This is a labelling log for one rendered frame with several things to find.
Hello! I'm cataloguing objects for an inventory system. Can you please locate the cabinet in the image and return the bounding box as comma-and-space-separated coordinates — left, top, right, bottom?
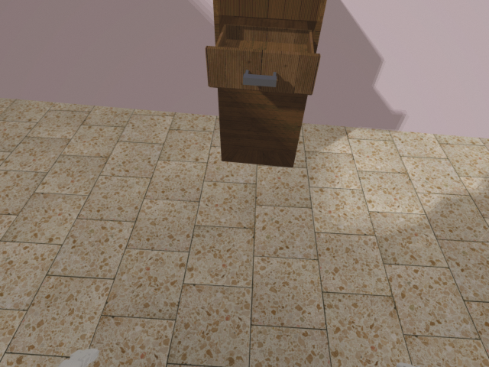
213, 0, 327, 167

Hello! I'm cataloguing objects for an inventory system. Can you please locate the left robot hand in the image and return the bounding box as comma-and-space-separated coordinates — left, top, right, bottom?
58, 349, 99, 367

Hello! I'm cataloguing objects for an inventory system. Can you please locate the drawer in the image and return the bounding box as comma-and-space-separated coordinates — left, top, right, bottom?
206, 24, 321, 95

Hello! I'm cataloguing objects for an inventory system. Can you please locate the handle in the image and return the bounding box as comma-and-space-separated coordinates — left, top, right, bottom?
243, 70, 277, 87

